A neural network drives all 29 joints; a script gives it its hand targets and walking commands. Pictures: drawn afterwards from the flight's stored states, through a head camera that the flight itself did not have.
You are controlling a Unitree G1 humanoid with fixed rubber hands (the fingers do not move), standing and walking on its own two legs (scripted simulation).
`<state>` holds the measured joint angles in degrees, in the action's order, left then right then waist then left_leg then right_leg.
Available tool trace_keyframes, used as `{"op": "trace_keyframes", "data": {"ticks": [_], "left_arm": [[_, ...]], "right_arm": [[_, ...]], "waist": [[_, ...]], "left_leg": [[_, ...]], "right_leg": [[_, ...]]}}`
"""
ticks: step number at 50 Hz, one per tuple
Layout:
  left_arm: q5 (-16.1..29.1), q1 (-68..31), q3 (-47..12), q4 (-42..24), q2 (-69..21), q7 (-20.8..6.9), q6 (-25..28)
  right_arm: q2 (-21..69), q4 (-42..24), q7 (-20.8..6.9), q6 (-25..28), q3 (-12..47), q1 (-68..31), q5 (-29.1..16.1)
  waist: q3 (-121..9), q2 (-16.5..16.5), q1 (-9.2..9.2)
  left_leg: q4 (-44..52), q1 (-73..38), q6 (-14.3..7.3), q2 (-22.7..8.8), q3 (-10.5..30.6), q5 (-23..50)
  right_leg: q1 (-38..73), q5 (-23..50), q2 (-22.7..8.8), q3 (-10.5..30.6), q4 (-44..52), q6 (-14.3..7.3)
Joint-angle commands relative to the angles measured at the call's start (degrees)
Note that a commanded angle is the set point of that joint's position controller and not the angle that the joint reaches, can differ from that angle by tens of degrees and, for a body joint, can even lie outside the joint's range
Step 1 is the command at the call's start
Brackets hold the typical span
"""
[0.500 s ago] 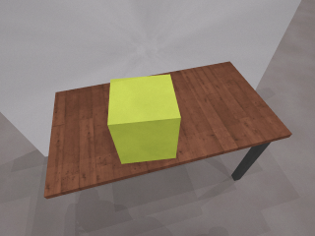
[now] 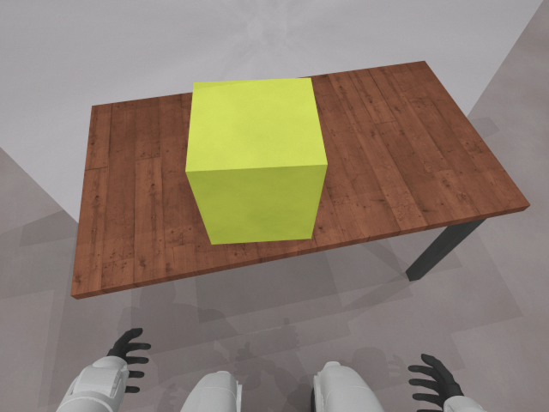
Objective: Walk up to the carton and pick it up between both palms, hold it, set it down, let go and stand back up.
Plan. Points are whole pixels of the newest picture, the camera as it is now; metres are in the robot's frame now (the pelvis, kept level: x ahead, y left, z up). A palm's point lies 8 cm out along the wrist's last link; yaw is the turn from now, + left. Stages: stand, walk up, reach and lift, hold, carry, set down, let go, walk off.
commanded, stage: reach and lift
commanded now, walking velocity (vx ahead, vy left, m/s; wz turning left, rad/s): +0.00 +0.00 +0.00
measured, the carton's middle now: (257, 167) +0.52 +0.06 -0.05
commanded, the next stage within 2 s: none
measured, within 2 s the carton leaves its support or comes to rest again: neither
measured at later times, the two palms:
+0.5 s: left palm (131, 342) +0.20 +0.24 -0.09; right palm (430, 369) +0.17 -0.22 -0.10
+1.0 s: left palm (124, 368) +0.16 +0.23 -0.06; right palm (432, 387) +0.15 -0.20 -0.07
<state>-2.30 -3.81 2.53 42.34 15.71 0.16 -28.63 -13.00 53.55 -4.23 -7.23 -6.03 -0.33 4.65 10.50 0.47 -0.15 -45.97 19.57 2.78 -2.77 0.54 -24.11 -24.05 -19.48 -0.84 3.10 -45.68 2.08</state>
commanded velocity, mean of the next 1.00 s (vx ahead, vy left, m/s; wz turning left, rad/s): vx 0.00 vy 0.00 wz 0.00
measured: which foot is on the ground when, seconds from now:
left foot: down 0.00-1.00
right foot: down 0.00-1.00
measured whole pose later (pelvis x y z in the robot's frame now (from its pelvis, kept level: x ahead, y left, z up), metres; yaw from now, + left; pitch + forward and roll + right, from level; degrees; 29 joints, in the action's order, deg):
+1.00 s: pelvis -0.01 +0.00 +0.03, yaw +0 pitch -5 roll +0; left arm -0.8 4.5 2.8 36.1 8.4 4.0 -5.0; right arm -7.4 43.6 -1.9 8.4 -2.8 7.8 -0.1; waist 8.2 0.0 1.7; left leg -31.9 10.1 2.5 -2.8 0.6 -16.5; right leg -14.0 -11.9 -1.1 2.4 -31.1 1.4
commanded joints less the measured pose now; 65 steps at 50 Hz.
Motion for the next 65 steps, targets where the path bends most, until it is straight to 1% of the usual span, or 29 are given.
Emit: {"op": "trace_keyframes", "data": {"ticks": [1, 3, 8, 9, 12, 14, 15, 17, 18, 19, 22, 24, 27, 29, 32, 35, 36, 38, 42, 43, 44, 45, 48, 49, 51, 56, 60, 64, 65], "left_arm": [[-3.7, 8.2, 4.0, -17.7, 4.2, -3.9, -11.5], [-3.9, 13.1, 2.7, -19.2, 2.6, -5.7, -12.2], [-7.8, 11.0, 6.4, -23.6, 5.4, -6.9, -7.5], [-7.7, 8.6, 6.6, -23.1, 4.9, -6.3, -5.0], [-6.1, -0.1, 6.4, -21.6, 5.8, -5.1, 2.0], [-5.0, -5.4, 6.3, -21.6, 7.5, -4.0, 5.6], [-4.0, -7.7, 5.0, -21.1, 6.6, -3.3, 7.3], [-3.1, -7.9, 5.3, -20.3, 7.0, -2.7, 9.5], [-2.4, -6.9, 5.9, -21.1, 7.0, -2.5, 10.4], [-1.6, -6.1, 5.7, -21.3, 6.8, -2.2, 10.8], [-0.3, 1.2, 4.9, -23.9, 5.9, -2.1, 12.1], [1.2, 7.0, 4.7, -23.9, 3.1, -2.4, 12.1], [1.1, 11.1, 5.2, -22.0, 2.4, -2.2, 12.2], [-0.1, 10.9, 4.9, -18.4, 1.6, -1.7, 12.2], [0.2, 7.2, 3.3, -13.5, 0.1, -1.3, 13.6], [0.8, 1.2, 2.5, -10.4, -0.9, -0.8, 16.7], [-0.4, -0.4, 3.7, -10.7, 0.1, -0.3, 17.7], [-0.2, -2.9, 2.7, -12.1, 0.3, 0.5, 19.8], [0.4, -3.0, 2.1, -13.5, -1.7, 2.2, 23.4], [0.1, -3.4, 3.0, -16.5, -1.3, 3.1, 24.9], [1.6, -2.5, 1.5, -17.0, -2.2, 3.7, 26.1], [1.3, -3.6, 1.4, -16.6, -2.1, 4.4, 26.8], [2.5, -4.0, 1.0, -17.5, -0.3, 5.5, 29.0], [3.4, -3.2, 0.8, -17.5, -0.8, 5.5, 29.8], [4.1, -1.6, 0.1, -14.7, -1.4, 5.4, 30.5], [6.4, -5.3, -1.0, -9.4, 0.0, 4.7, 32.8], [6.7, -3.8, 0.0, -3.6, 1.1, 2.6, 35.0], [5.2, -5.6, 3.5, -2.8, 2.2, 2.2, 38.9], [5.1, -5.8, 3.3, -2.3, 1.9, 2.1, 39.6]], "right_arm": [[-13.7, -11.6, 2.3, -4.9, 2.7, 6.5, -9.6], [-13.6, -12.3, 3.3, -6.3, 4.6, 9.1, -11.3], [-9.2, -17.7, 4.2, -3.1, 5.8, 4.5, -9.4], [-7.2, -17.1, 3.8, -1.6, 5.5, 3.6, -8.7], [-2.5, -21.9, 3.4, 2.1, 6.2, -2.0, -6.5], [-1.0, -22.4, 3.5, 4.5, 4.4, -4.0, -5.7], [0.3, -21.7, 3.6, 5.7, 3.5, -3.5, -4.9], [0.7, -23.2, 4.6, 8.8, 3.0, -2.7, -3.3], [0.4, -24.3, 5.1, 9.8, 2.9, -1.6, -3.1], [0.2, -22.6, 5.4, 10.7, 2.4, 0.5, -4.0], [-3.0, -20.7, 6.3, 13.9, 2.9, 5.5, -6.1], [-4.5, -19.8, 6.3, 15.3, 4.0, 7.0, -6.8], [-4.9, -16.7, 6.6, 16.6, 5.3, 8.4, -7.6], [-4.3, -13.9, 6.0, 16.8, 6.5, 6.6, -7.4], [-3.6, -12.4, 5.5, 16.1, 5.4, 4.3, -5.6], [-0.8, -15.4, 4.9, 15.4, 4.0, 0.8, -4.1], [-0.3, -15.4, 4.9, 15.3, 3.9, 0.8, -4.0], [0.6, -17.5, 4.5, 15.2, 3.1, -0.1, -4.1], [-0.4, -18.4, 3.4, 16.7, 2.9, 0.7, -4.8], [-0.9, -19.0, 2.9, 17.4, 2.3, 0.8, -5.2], [-1.4, -18.6, 2.5, 17.9, 2.6, 0.9, -5.6], [-1.8, -17.7, 2.3, 18.2, 1.4, 0.8, -5.0], [-1.1, -20.8, 2.4, 19.7, 0.9, -0.5, -4.6], [-0.9, -21.0, 2.4, 20.1, 0.3, -0.9, -5.0], [-1.6, -21.3, 3.1, 21.2, -0.5, -0.8, -3.0], [1.3, -17.2, 4.0, 21.7, 2.6, -3.1, -4.6], [1.8, -14.6, 5.0, 24.1, 5.4, -3.2, -6.2], [1.3, -12.0, 5.2, 27.5, 7.2, -5.9, -9.2], [1.5, -11.1, 5.0, 28.3, 7.8, -7.3, -10.1]], "waist": [[-28.7, -4.1, -2.90], [-23.7, -1.3, -4.33], [-8.7, 3.5, -2.42], [-7.7, 2.1, -1.63], [-7.5, 2.3, -0.01], [-8.6, 0.8, 0.41], [-9.5, -0.9, -0.33], [-16.0, -0.6, -1.44], [-20.7, -0.8, -0.87], [-26.1, -3.3, -1.84], [-36.8, -3.4, -2.57], [-34.4, -2.5, -2.61], [-26.5, -0.6, -1.84], [-17.8, -1.6, -0.47], [-8.3, -0.7, -0.55], [-3.2, 1.3, -0.53], [-2.4, 0.1, 0.29], [-1.5, 1.0, 1.14], [-7.4, -3.4, 1.44], [-9.9, -6.1, 1.58], [-11.1, -5.6, 1.53], [-12.1, -6.5, 0.27], [-16.2, -4.3, 0.80], [-16.5, -1.9, 1.12], [-17.4, 0.1, -0.01], [-16.6, 1.0, 0.96], [-13.3, 3.2, 1.20], [-13.2, 2.0, 3.32], [-13.8, 2.2, 2.77]], "left_leg": [[4.8, -7.9, 3.7, 0.8, -6.7, 24.0], [7.5, -11.1, 3.1, 1.5, -5.3, 27.5], [11.8, -5.1, 1.3, 3.3, -5.5, 19.8], [12.6, -4.7, 1.1, 3.5, -6.3, 18.0], [12.1, -2.0, -0.8, 4.0, -8.0, 11.7], [10.6, -0.2, -1.4, 3.2, -8.6, 8.5], [10.3, 0.2, -1.4, 3.3, -8.7, 7.0], [8.5, -0.2, -1.6, 2.9, -8.4, 7.3], [7.7, 0.0, -1.8, 3.0, -8.3, 10.3], [7.6, -0.9, -1.4, 2.6, -7.8, 14.8], [7.6, -8.8, 0.3, 2.9, -6.8, 26.0], [9.8, -11.9, 1.4, 3.6, -6.3, 32.4], [13.2, -12.9, 1.4, 3.8, -5.8, 30.5], [16.9, -11.8, 1.1, 3.7, -5.8, 26.1], [20.6, -10.3, 0.7, 3.7, -6.1, 18.5], [23.0, -3.8, -1.6, 3.7, -6.8, 7.1], [23.5, -2.6, -1.9, 4.0, -7.4, 3.7], [25.9, -1.0, -3.1, 3.3, -7.9, -1.8], [26.8, 1.5, -3.4, 1.9, -7.0, -0.4], [27.1, 2.8, -3.2, 1.5, -6.1, -1.5], [27.8, 4.4, -3.1, 1.3, -6.0, -1.5], [27.2, 5.1, -3.1, 1.0, -5.6, -0.7], [25.6, 5.8, -3.8, 1.7, -6.7, 0.1], [24.9, 5.7, -3.7, 1.9, -7.1, 0.5], [24.5, 5.4, -3.4, 1.9, -6.4, 1.9], [22.4, 5.0, -3.0, 2.8, -6.5, 4.1], [20.9, -0.1, -2.1, 3.6, -5.9, 9.8], [20.8, -1.8, -1.6, 4.0, -5.9, 14.2], [20.6, -2.3, -1.4, 4.2, -5.5, 16.0]], "right_leg": [[12.6, 24.0, 3.6, -10.3, 3.1, -3.5], [11.8, 25.7, 3.7, -10.2, 6.8, -3.1], [9.5, 22.0, 2.5, -8.5, 14.3, -1.4], [8.5, 19.4, 2.3, -8.0, 14.9, -1.1], [6.6, 13.6, 0.8, -6.4, 16.0, -0.2], [4.6, 9.2, 0.2, -6.0, 14.3, -0.8], [3.8, 9.2, -0.4, -5.8, 13.5, -0.9], [4.1, 9.9, -1.1, -5.3, 12.0, -0.9], [6.8, 12.6, -0.7, -6.1, 10.4, -0.9], [9.4, 18.8, -0.2, -5.6, 8.5, -1.0], [14.8, 28.6, 2.1, -8.1, 7.0, -0.6], [16.0, 32.6, 3.2, -9.2, 10.0, -1.0], [15.1, 28.4, 3.6, -8.7, 15.2, -1.4], [14.4, 21.8, 3.5, -8.9, 18.3, -1.6], [11.7, 11.5, 4.1, -9.4, 21.8, -2.0], [12.5, 2.0, 3.1, -7.6, 23.2, -2.3], [14.2, -0.5, 2.4, -6.9, 23.6, -2.3], [16.5, -4.1, 2.4, -6.4, 23.3, -2.6], [21.1, 1.0, 3.0, -5.9, 20.1, -3.2], [22.8, 1.9, 3.3, -5.5, 18.9, -3.2], [24.5, 3.2, 3.4, -5.6, 18.0, -3.3], [24.6, 3.9, 3.6, -5.3, 17.4, -3.4], [23.7, 1.7, 3.0, -4.6, 17.3, -3.3], [23.0, 2.5, 2.9, -4.6, 17.0, -3.1], [22.2, 4.2, 2.4, -4.7, 16.9, -3.1], [18.8, 1.6, 1.6, -3.8, 17.3, -2.8], [17.7, 5.7, 1.5, -3.4, 19.7, -2.0], [19.2, 9.0, 2.0, -3.2, 19.5, -1.8], [20.5, 11.1, 2.2, -3.6, 19.0, -2.0]]}}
